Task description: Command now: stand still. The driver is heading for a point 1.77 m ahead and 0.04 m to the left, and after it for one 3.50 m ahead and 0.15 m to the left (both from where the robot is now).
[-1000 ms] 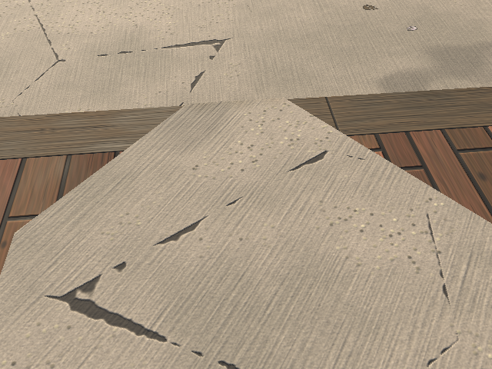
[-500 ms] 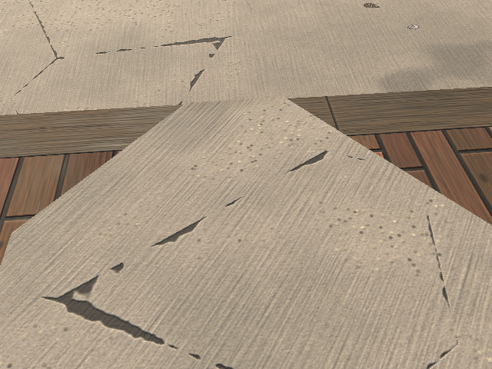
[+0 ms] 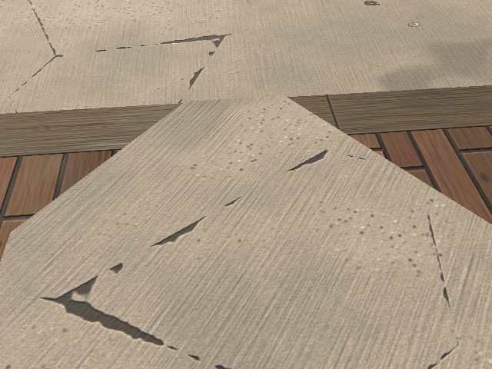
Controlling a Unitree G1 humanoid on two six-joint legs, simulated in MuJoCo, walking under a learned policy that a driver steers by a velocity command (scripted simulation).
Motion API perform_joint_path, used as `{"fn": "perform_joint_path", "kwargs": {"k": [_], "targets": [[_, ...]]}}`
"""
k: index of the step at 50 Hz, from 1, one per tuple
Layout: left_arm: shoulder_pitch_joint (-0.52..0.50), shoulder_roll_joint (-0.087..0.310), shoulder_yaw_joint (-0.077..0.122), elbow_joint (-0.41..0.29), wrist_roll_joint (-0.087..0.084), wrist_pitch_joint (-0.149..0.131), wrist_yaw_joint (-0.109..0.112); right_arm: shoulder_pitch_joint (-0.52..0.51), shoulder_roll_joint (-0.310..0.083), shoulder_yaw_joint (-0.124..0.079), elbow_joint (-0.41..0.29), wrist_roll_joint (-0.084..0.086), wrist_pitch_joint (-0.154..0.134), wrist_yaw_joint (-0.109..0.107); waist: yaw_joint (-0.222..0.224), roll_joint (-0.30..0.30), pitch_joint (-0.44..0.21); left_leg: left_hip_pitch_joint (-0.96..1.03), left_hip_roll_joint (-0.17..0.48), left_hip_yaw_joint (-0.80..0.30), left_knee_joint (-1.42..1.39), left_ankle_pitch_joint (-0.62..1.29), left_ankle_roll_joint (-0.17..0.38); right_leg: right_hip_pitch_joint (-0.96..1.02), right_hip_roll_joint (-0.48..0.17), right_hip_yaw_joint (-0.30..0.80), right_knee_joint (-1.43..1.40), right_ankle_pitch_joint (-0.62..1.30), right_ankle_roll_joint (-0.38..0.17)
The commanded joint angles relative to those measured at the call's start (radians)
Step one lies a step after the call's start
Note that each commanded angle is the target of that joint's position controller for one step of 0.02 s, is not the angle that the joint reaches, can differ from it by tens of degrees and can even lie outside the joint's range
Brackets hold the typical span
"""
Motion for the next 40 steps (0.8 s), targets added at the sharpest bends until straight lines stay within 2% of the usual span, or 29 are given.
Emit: {"fn": "perform_joint_path", "kwargs": {"k": [1, 5, 6, 8, 10, 11, 12, 14, 17, 18, 19, 20, 21, 22, 23, 24, 25, 26, 27, 30, 32, 34, 36, 37, 38, 39, 40], "targets": [[0.094, 0.059, 0.008, 0.001, 0.000, -0.002, 0.002, 0.082, -0.065, -0.009, -0.002, 0.000, -0.003, -0.002, 0.000, 0.002, 0.073, 0.021, 0.116, -0.125, -0.069, 0.081, 0.012, -0.094, -0.102, 0.092, -0.078, 0.110, -0.030], [0.097, 0.058, 0.008, 0.002, 0.000, -0.002, 0.002, 0.085, -0.063, -0.009, -0.001, 0.000, -0.003, -0.002, 0.000, 0.002, 0.074, 0.023, 0.116, -0.125, -0.068, 0.087, 0.013, -0.092, -0.102, 0.092, -0.078, 0.114, -0.030], [0.107, 0.055, 0.007, 0.005, 0.002, -0.002, 0.002, 0.091, -0.062, -0.008, 0.001, 0.000, -0.002, -0.002, 0.001, 0.004, 0.054, 0.030, 0.107, -0.122, -0.072, 0.014, 0.014, -0.086, -0.093, 0.088, -0.083, 0.049, -0.032], [0.116, 0.074, 0.019, 0.000, 0.006, 0.003, -0.001, 0.089, -0.089, -0.022, -0.006, -0.001, 0.005, 0.000, 0.003, 0.012, 0.071, -0.003, 0.077, -0.116, -0.051, -0.225, 0.035, -0.114, -0.055, 0.069, -0.049, -0.169, -0.053], [0.110, 0.081, 0.026, -0.024, 0.013, 0.008, -0.008, 0.094, -0.102, -0.033, -0.022, -0.004, 0.013, 0.008, 0.001, 0.013, 0.144, -0.083, 0.077, -0.146, -0.043, -0.482, 0.069, -0.200, -0.047, 0.090, -0.024, -0.396, -0.084], [0.109, 0.075, 0.026, -0.035, 0.013, 0.005, -0.011, 0.102, -0.097, -0.035, -0.030, -0.003, 0.012, 0.011, -0.002, 0.015, 0.179, -0.104, 0.091, -0.175, -0.042, -0.532, 0.084, -0.238, -0.053, 0.109, -0.011, -0.436, -0.096], [0.104, 0.069, 0.026, -0.046, 0.014, 0.000, -0.014, 0.111, -0.094, -0.037, -0.037, -0.002, 0.007, 0.014, -0.006, 0.018, 0.194, -0.104, 0.107, -0.209, -0.040, -0.540, 0.097, -0.262, -0.057, 0.123, 0.007, -0.427, -0.103], [0.083, 0.065, 0.029, -0.071, 0.017, -0.017, -0.021, 0.141, -0.106, -0.046, -0.044, -0.004, -0.006, 0.018, -0.020, 0.034, 0.169, -0.054, 0.150, -0.290, -0.063, -0.519, 0.128, -0.289, -0.050, 0.123, 0.053, -0.346, -0.106], [0.031, 0.047, 0.030, -0.115, 0.025, -0.045, -0.038, 0.217, -0.163, -0.072, -0.029, -0.006, -0.016, 0.022, -0.044, 0.134, 0.123, 0.068, 0.269, -0.478, -0.191, -0.569, 0.202, -0.343, 0.006, 0.000, 0.208, -0.194, -0.089], [0.018, 0.056, 0.033, -0.126, 0.026, -0.052, -0.042, 0.218, -0.166, -0.077, -0.031, -0.005, -0.017, 0.023, -0.042, 0.122, 0.130, 0.046, 0.290, -0.504, -0.210, -0.569, 0.216, -0.327, 0.004, -0.018, 0.216, -0.181, -0.090], [0.035, 0.052, 0.034, -0.128, 0.024, -0.060, -0.045, 0.195, -0.169, -0.080, -0.038, -0.004, -0.018, 0.024, -0.021, 0.114, 0.142, -0.014, 0.292, -0.501, -0.201, -0.550, 0.217, -0.272, -0.002, -0.017, 0.190, -0.175, -0.096], [0.089, 0.043, 0.035, -0.114, 0.020, -0.067, -0.048, 0.143, -0.165, -0.080, -0.054, -0.001, -0.021, 0.025, 0.019, 0.101, 0.150, -0.096, 0.271, -0.457, -0.167, -0.498, 0.201, -0.172, -0.006, -0.008, 0.137, -0.161, -0.104], [0.191, 0.042, 0.038, -0.082, 0.016, -0.073, -0.047, 0.056, -0.151, -0.078, -0.085, 0.005, -0.025, 0.027, 0.079, 0.060, 0.149, -0.233, 0.216, -0.365, -0.088, -0.430, 0.164, -0.004, -0.017, 0.032, 0.054, -0.152, -0.116], [0.328, 0.080, 0.050, -0.046, 0.010, -0.081, -0.038, -0.085, -0.116, -0.066, -0.145, 0.012, -0.038, 0.031, 0.162, -0.068, 0.154, -0.420, 0.100, -0.188, 0.110, -0.310, 0.102, 0.171, -0.113, 0.216, -0.096, -0.235, -0.152], [0.441, 0.195, 0.084, -0.006, 0.004, -0.082, -0.027, -0.134, -0.066, -0.056, -0.195, 0.007, -0.061, 0.040, 0.181, -0.303, 0.154, -0.636, -0.038, 0.033, 0.427, -0.246, 0.049, 0.375, -0.302, 0.499, -0.225, -0.116, -0.208], [0.433, 0.188, 0.086, -0.004, 0.010, -0.071, -0.023, -0.159, -0.137, -0.069, -0.199, -0.034, -0.067, 0.041, 0.161, -0.179, 0.191, -0.748, 0.004, 0.022, 0.579, -0.334, 0.053, 0.400, -0.369, 0.502, -0.176, 0.151, -0.226], [0.390, 0.159, 0.077, -0.023, 0.021, -0.066, -0.024, -0.136, -0.130, -0.072, -0.188, -0.036, -0.069, 0.045, 0.128, -0.077, 0.157, -0.738, 0.035, -0.013, 0.648, -0.305, 0.053, 0.393, -0.346, 0.430, -0.139, 0.286, -0.219], [0.340, 0.144, 0.071, -0.038, 0.028, -0.063, -0.025, -0.118, -0.113, -0.070, -0.180, -0.023, -0.070, 0.052, 0.094, -0.045, 0.131, -0.714, 0.051, -0.023, 0.685, -0.257, 0.050, 0.370, -0.321, 0.373, -0.141, 0.350, -0.207], [0.304, 0.137, 0.065, -0.046, 0.028, -0.064, -0.026, -0.125, -0.110, -0.072, -0.188, -0.016, -0.067, 0.060, 0.069, -0.047, 0.124, -0.703, 0.059, -0.022, 0.694, -0.215, 0.049, 0.345, -0.299, 0.321, -0.158, 0.378, -0.195], [0.242, 0.123, 0.052, -0.058, 0.012, -0.079, -0.026, -0.191, -0.089, -0.066, -0.229, -0.020, -0.049, 0.072, 0.031, -0.086, 0.129, -0.620, 0.037, 0.028, 0.624, -0.093, 0.037, 0.224, -0.216, 0.187, -0.208, 0.482, -0.164], [0.208, 0.124, 0.046, -0.064, 0.010, -0.087, -0.023, -0.266, -0.074, -0.055, -0.268, -0.019, -0.041, 0.077, 0.017, -0.088, 0.154, -0.525, 0.024, 0.053, 0.472, -0.015, 0.034, 0.123, -0.182, 0.119, -0.227, 0.545, -0.151], [0.193, 0.145, 0.045, -0.065, 0.008, -0.096, -0.021, -0.310, -0.067, -0.046, -0.294, -0.013, -0.036, 0.076, 0.010, -0.109, 0.157, -0.351, -0.009, 0.091, 0.306, 0.037, 0.049, 0.034, -0.172, 0.071, -0.227, 0.673, -0.142], [0.201, 0.177, 0.049, -0.058, 0.004, -0.105, -0.021, -0.244, -0.118, -0.061, -0.282, -0.009, -0.032, 0.061, -0.025, -0.129, 0.094, -0.170, -0.058, 0.121, 0.273, 0.047, 0.084, 0.040, -0.195, 0.050, -0.122, 0.971, -0.131], [0.197, 0.191, 0.052, -0.057, 0.004, -0.107, -0.019, -0.156, -0.150, -0.074, -0.256, -0.005, -0.035, 0.054, -0.068, -0.125, 0.039, -0.074, -0.075, 0.110, 0.250, 0.050, 0.101, 0.063, -0.197, 0.039, -0.008, 1.065, -0.119], [0.178, 0.206, 0.055, -0.060, 0.002, -0.103, -0.019, -0.018, -0.174, -0.088, -0.209, -0.005, -0.041, 0.047, -0.133, -0.114, -0.033, 0.072, -0.079, 0.094, 0.186, 0.083, 0.120, 0.057, -0.187, 0.025, 0.163, 1.059, -0.104], [0.172, 0.208, 0.056, -0.063, 0.001, -0.100, -0.022, 0.109, -0.209, -0.105, -0.166, -0.016, -0.045, 0.039, -0.183, -0.101, -0.092, 0.245, -0.029, 0.041, 0.142, 0.055, 0.137, -0.037, -0.155, 0.012, 0.367, 0.892, -0.096], [0.196, 0.141, 0.043, -0.088, 0.006, -0.096, -0.030, 0.221, -0.300, -0.126, -0.149, -0.041, -0.048, 0.036, -0.192, 0.040, -0.190, 0.405, 0.228, -0.262, 0.102, -0.158, 0.183, -0.201, -0.075, -0.027, 0.712, 0.374, -0.090]]}}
